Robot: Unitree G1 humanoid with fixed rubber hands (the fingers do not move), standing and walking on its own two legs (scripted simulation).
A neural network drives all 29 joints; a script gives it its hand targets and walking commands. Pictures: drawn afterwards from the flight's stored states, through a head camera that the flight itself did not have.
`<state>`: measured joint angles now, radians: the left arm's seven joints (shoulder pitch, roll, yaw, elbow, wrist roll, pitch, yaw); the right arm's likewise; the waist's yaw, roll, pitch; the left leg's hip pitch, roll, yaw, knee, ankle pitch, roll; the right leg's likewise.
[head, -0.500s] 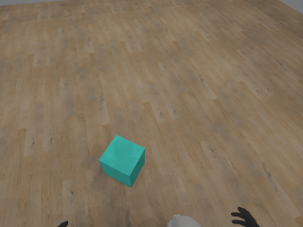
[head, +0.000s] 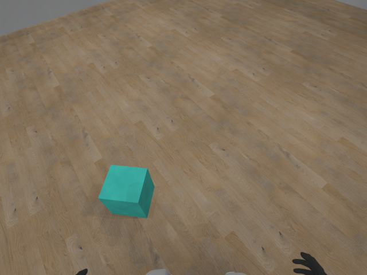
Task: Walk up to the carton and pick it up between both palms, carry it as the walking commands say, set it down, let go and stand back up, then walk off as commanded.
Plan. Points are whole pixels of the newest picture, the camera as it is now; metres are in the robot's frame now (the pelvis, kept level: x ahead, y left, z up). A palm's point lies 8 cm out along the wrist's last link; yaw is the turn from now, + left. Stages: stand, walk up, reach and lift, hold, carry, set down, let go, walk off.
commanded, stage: walk off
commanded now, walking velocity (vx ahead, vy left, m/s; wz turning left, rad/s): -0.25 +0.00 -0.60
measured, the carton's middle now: (129, 191) +0.59 +0.36 -0.65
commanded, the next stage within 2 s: none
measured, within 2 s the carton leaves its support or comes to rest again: neither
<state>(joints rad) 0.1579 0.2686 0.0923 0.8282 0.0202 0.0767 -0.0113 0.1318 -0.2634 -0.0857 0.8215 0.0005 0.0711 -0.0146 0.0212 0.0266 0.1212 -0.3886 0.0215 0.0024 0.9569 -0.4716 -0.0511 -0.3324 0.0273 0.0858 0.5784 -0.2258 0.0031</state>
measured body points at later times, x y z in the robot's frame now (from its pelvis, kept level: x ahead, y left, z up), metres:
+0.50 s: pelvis -0.14 +0.01 -0.01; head -0.10 -0.02 +0.44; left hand +0.07 +0.23 -0.12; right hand -0.12 -0.28 -0.15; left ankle -0.06 +0.14 -0.70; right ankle -0.21 -0.08 -0.73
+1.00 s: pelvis -0.24 +0.08 +0.00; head -0.19 +0.08 +0.45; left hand +0.01 +0.24 -0.14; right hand -0.28 -0.22 -0.10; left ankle -0.16 +0.16 -0.73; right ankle -0.34 -0.02 -0.64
